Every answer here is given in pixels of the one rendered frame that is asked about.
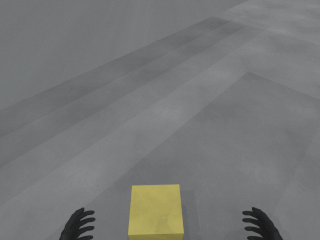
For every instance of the robot right hand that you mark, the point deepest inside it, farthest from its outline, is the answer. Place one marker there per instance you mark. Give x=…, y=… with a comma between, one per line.
x=267, y=229

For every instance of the robot left hand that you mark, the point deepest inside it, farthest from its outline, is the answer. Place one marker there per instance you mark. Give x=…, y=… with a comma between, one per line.
x=72, y=228

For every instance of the carton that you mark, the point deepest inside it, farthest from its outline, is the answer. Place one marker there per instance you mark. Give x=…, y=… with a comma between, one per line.
x=155, y=213

